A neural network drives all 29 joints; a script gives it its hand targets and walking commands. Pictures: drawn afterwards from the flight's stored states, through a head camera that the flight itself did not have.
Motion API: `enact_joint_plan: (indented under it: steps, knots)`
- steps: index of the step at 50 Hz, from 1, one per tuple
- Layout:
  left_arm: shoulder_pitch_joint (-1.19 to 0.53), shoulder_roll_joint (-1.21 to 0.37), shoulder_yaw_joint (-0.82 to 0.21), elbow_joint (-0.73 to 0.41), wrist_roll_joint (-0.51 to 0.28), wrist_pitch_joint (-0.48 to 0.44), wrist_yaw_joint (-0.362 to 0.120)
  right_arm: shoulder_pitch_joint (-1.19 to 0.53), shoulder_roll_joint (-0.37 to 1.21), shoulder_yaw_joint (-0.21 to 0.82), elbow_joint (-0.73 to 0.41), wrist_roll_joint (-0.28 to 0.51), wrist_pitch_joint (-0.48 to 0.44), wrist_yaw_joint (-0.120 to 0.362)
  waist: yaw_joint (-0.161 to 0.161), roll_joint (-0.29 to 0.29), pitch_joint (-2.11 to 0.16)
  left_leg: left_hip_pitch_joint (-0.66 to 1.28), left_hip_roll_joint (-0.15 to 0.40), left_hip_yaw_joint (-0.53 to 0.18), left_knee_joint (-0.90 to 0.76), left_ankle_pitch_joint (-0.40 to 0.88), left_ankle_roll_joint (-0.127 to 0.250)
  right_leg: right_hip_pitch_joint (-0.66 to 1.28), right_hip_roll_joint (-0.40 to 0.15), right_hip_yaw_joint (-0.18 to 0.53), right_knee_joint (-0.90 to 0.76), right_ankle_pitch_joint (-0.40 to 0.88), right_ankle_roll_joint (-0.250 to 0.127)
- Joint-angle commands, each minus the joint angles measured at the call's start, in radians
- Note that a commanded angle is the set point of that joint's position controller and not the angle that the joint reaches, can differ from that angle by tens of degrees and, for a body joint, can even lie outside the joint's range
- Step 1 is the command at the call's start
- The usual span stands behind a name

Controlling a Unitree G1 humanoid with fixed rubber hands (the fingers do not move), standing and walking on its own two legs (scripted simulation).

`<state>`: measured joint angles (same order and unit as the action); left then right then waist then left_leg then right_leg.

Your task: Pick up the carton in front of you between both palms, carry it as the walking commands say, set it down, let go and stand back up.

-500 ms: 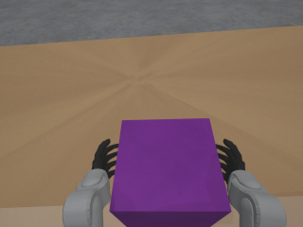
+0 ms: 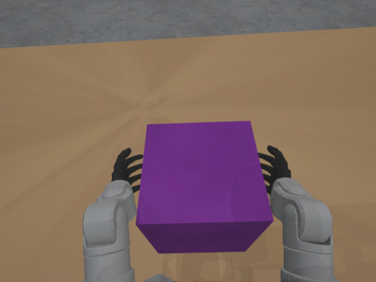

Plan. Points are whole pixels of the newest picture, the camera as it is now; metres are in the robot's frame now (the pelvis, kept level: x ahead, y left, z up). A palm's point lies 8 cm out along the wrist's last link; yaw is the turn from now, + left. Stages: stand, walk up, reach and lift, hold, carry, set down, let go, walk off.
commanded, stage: carry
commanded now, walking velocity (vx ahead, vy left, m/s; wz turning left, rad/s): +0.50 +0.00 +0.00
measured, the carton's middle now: (200, 193) +0.30 -0.01 +0.01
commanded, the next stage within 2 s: none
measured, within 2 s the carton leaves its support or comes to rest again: neither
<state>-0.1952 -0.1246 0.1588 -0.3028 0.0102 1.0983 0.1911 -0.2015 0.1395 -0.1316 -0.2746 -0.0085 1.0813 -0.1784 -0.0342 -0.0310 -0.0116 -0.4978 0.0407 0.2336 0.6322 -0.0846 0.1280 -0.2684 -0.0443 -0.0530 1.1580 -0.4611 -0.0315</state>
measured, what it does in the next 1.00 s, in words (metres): goes down: right foot, then left foot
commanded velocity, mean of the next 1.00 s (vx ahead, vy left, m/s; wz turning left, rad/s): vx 0.50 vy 0.00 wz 0.31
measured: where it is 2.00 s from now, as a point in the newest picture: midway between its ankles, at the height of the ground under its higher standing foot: (164, 135)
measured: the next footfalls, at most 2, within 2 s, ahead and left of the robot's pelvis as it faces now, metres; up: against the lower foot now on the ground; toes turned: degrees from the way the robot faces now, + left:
right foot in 0.38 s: +0.41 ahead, -0.08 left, -0.02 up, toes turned -5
left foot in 0.82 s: +0.71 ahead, +0.08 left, -0.05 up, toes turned +12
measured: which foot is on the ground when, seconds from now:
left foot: down 0.00-0.38, up 0.40-0.80, down 0.82-1.00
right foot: up 0.00-0.36, down 0.38-0.84, up 0.86-1.00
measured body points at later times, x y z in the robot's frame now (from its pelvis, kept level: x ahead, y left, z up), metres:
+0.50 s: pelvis +0.33 -0.02 -0.01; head +0.39 -0.02 +0.43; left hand +0.67 +0.15 +0.07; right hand +0.68 -0.16 +0.06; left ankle +0.18 +0.09 -0.63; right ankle +0.37 -0.07 -0.74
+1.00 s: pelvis +0.67 +0.04 -0.04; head +0.72 +0.05 +0.41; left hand +0.97 +0.25 +0.01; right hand +1.02 -0.06 +0.01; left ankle +0.67 +0.08 -0.77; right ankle +0.63 -0.11 -0.67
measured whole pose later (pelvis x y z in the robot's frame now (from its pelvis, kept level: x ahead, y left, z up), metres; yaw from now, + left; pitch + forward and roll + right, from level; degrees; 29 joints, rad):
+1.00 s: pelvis +0.67 +0.04 -0.04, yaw +13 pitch +5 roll +0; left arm -0.35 -0.18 0.28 -0.09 0.05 0.96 0.18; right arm -0.36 0.16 -0.25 -0.07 -0.02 0.96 -0.16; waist -0.07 0.00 0.01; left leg -0.40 -0.12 0.06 0.57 -0.18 0.16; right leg -0.58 -0.04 0.01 1.26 -0.46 0.02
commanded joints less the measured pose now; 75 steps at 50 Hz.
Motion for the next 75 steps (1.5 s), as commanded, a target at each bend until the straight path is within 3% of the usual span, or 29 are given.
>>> enact_joint_plan:
  steps: [1,9,15,18,19,20,21,22,24,26,30,36,40,41,42,43,44,47,50,55,60,62,63,64,65,66,67,69,75]
  knots:
    - [-0.555,-0.688,-0.557,-0.055,-0.136,-0.073,-0.006,-0.533,0.682,0.544,-0.094,0.179,-0.076,0.015,-0.015,0.098,-0.395,0.557,0.309,-0.491,-0.287,0.088,0.099,-0.381,-0.038,0.082,0.173,0.091,-0.050]
    - [-0.731,-0.716,-0.511,0.131,-0.093,-0.184,-0.003,-0.755,0.701,0.530,0.056,0.156,-0.176,0.007,-0.021,0.127,-0.392,0.594,0.229,-0.272,-0.281,0.277,0.103,-0.434,-0.031,-0.005,-0.258,0.229,-0.026]
    - [-0.754,-0.687,-0.481,0.152,-0.106,-0.183,0.005,-0.758,0.685,0.501,0.092,0.149,-0.179,-0.016,-0.053,0.148,-0.339,0.638,0.128,-0.156,-0.167,0.438,0.041,-0.311,0.052,-0.096,-0.641,0.511,-0.030]
    - [-0.709,-0.663,-0.463,0.147,-0.103,-0.162,0.002,-0.738,0.685,0.501,0.087,0.142,-0.155,-0.022,0.017,0.126,-0.391,0.588,0.101,-0.087,0.067,0.522,-0.029,-0.015,0.082,-0.132,-0.788,0.617,-0.059]
    - [-0.684,-0.656,-0.455,0.148,-0.097,-0.153,0.000,-0.731,0.683,0.505,0.085,0.141,-0.144,-0.023,0.054,0.074,-0.428,0.453,0.071,-0.073,0.226,0.359,-0.052,0.173,0.024,-0.084,-0.761,0.651,-0.063]
    - [-0.646,-0.635,-0.438,0.148,-0.096,-0.142,-0.002,-0.739,0.678,0.507,0.077,0.141,-0.131,-0.026,0.078,-0.036,-0.489,0.237,0.030,-0.095,0.397,-0.005,-0.060,0.394,-0.154,0.119,-0.620,0.912,-0.060]
    - [-0.694,-0.605,-0.442,0.145,-0.095,-0.139,0.010,-0.706,0.690,0.506,0.085,0.149,-0.121,-0.022,0.088,-0.288,-0.592,-0.114,-0.100,-0.164,0.669,-0.464,-0.095,0.696,-0.338,0.486,-0.613,0.935,-0.253]
    - [-0.644,-0.643,-0.458,0.152,-0.113,-0.134,0.009,-0.715,0.676,0.502,0.049,0.150,-0.116,-0.022,0.117,-0.265,-0.592,-0.240,-0.086,-0.221,0.786,-0.490,-0.079,0.700,-0.357,0.561,-0.678,0.714,-0.301]
    - [-0.695,-0.713,-0.500,0.091,-0.150,-0.135,-0.011,-0.772,0.728,0.506,0.023,0.155,-0.114,-0.019,0.129,-0.088,-0.483,-0.312,-0.031,-0.260,0.715,-0.387,-0.071,0.583,-0.285,0.435,-0.699,0.724,-0.245]
    - [-0.770,-0.774,-0.562,0.030,-0.189,-0.147,-0.035,-0.767,0.750,0.495,0.012,0.136,-0.124,-0.010,0.107,-0.021,-0.455,-0.258,0.000,-0.262,0.586,-0.309,-0.077,0.476,-0.264,0.331,-0.719,0.749,-0.204]
    - [-0.794,-0.777,-0.610,-0.031,-0.215,-0.188,-0.046,-0.738,0.729,0.503,-0.010,0.120,-0.155,-0.008,0.097,-0.051,-0.451,-0.237,-0.003,-0.217,0.372,-0.234,-0.085,0.441,-0.234,0.187,-0.719,0.817,-0.187]
    - [-0.667,-0.692,-0.593,-0.016,-0.182,-0.197,-0.025,-0.668,0.653,0.514,-0.040,0.120,-0.157,-0.014,0.126,-0.091,-0.381,-0.076,-0.083,-0.081,-0.070,0.143,-0.054,0.431,-0.123,-0.049,-0.671,0.930,-0.098]
    - [-0.605,-0.659,-0.563,0.056,-0.126,-0.171,-0.013,-0.604,0.624,0.482,0.038,0.091,-0.128,-0.008,0.021,-0.102,-0.419,0.271,-0.134,-0.040,-0.217,0.254,0.016,0.348,-0.137,-0.153,-0.359,1.092,-0.009]
    - [-0.620,-0.650,-0.553,0.065,-0.114,-0.163,-0.010,-0.584,0.624,0.473,0.064,0.080,-0.122,-0.006,-0.014,-0.043,-0.445,0.447,-0.066,-0.128,-0.212,0.311,0.031,0.194,-0.115,-0.138,-0.165,0.873,0.020]
    - [-0.632,-0.662,-0.544,0.077,-0.104,-0.152,-0.008,-0.573,0.609,0.461,0.095,0.073,-0.117,-0.004,0.010,0.134,-0.465,0.687,0.126,-0.361,-0.012,0.799,0.067,-0.098,-0.035,-0.093,0.018,0.151,0.041]
    - [-0.588,-0.664,-0.530,0.118,-0.099,-0.141,-0.008,-0.586,0.599,0.444,0.130,0.064,-0.115,-0.015,-0.047,0.307,-0.576,0.917,0.298,-0.759,-0.045,0.733,0.306,-0.411,0.122,-0.011,0.355,-0.157,0.083]
    - [-0.616,-0.656,-0.517,0.114,-0.101,-0.141,-0.004,-0.558,0.636,0.449,0.157,0.078,-0.114,-0.014,-0.063,0.254,-0.576,0.948,0.296,-0.829,-0.115,0.494,0.336,-0.571,0.080,0.075,0.438,-0.155,0.071]
    - [-0.709,-0.748,-0.487,0.114,-0.093,-0.161,-0.009,-0.730,0.785,0.533,0.087,0.164,-0.136,0.020,-0.035,0.015,-0.430,0.648,0.202,-0.666,-0.170,0.380,0.216,-0.543,-0.014,0.107,0.186,-0.012,0.043]
    - [-0.714,-0.778,-0.493,0.124,-0.079,-0.191,-0.018,-0.813,0.824,0.579,0.045,0.205,-0.171,0.036,-0.010,0.050,-0.427,0.503,0.155,-0.580,-0.203,0.376,0.185,-0.432,-0.028,0.080,-0.009,0.019,0.062]
    - [-0.681,-0.756,-0.523,0.086,-0.099,-0.230,-0.010,-0.736,0.773,0.585,0.018,0.208,-0.201,0.022,-0.047,0.114,-0.451,0.556,0.062,-0.477,-0.122,0.623,0.133,-0.429,0.021,0.032,-0.305,0.294,0.071]
    - [-0.646,-0.669,-0.522,0.044,-0.108,-0.221,0.003,-0.654,0.691,0.566,0.018,0.193,-0.193,0.002,-0.081,0.133,-0.416,0.553,-0.021,-0.455,-0.006,0.514,0.070,-0.288,0.085,-0.013,-0.677,0.528,0.044]
    - [-0.615,-0.636,-0.499,0.061,-0.091,-0.207,0.006,-0.626,0.668,0.555,0.040,0.177,-0.179,-0.007,-0.024,0.117,-0.452,0.412,-0.055,-0.388,0.164,0.449,0.015,0.019,0.074,-0.029,-0.812,0.710,0.025]
    - [-0.583,-0.617,-0.481,0.081,-0.078,-0.198,0.008,-0.632,0.658,0.551,0.051,0.170,-0.171,-0.011,0.027,0.079,-0.493,0.223,-0.078,-0.351,0.331,0.264,-0.011,0.265,-0.030,0.044,-0.783,0.818,0.007]
    - [-0.556,-0.582,-0.452,0.102,-0.067,-0.188,0.011,-0.640,0.654,0.546,0.057,0.162,-0.160,-0.015,0.049,-0.059,-0.538,-0.023,-0.112,-0.299,0.477,-0.366,-0.034,0.509,-0.273,0.255,-0.621,1.172,-0.020]
    - [-0.578,-0.535,-0.426,0.121,-0.061,-0.183,0.028,-0.613,0.654,0.540,0.099,0.182,-0.148,-0.013,0.084,-0.281,-0.688,-0.246,-0.173,-0.286,0.758,-0.553,-0.075,0.753,-0.464,0.557,-0.573,1.096,-0.224]
    - [-0.528,-0.573,-0.447,0.143,-0.071,-0.178,0.032,-0.625,0.644,0.537,0.067,0.185,-0.147,-0.016,0.115,-0.215,-0.709,-0.306,-0.114,-0.310,0.822,-0.492,-0.063,0.710,-0.429,0.647,-0.615,0.718,-0.267]
    - [-0.555,-0.613,-0.459,0.128,-0.090,-0.179,0.022,-0.683,0.675,0.525,0.061,0.182,-0.145,-0.018,0.121,-0.148,-0.594,-0.339,-0.090,-0.303,0.779,-0.433,-0.063,0.585,-0.340,0.588,-0.678,0.525,-0.233]
    - [-0.676,-0.694,-0.526,0.082,-0.143,-0.179,-0.009,-0.706,0.721,0.486,0.086,0.140,-0.147,-0.018,0.114,-0.046,-0.462,-0.313,-0.059,-0.290,0.661,-0.367,-0.074,0.391,-0.278,0.484,-0.730,0.524,-0.210]
    - [-0.828,-0.782,-0.634,0.050,-0.260,-0.205,-0.062,-0.700,0.722,0.427,0.109,0.042,-0.183,-0.028,0.110,-0.131,-0.433,-0.069,-0.066,-0.195,0.167,-0.247,-0.090,0.208,-0.181,0.289,-0.758,0.640,-0.184]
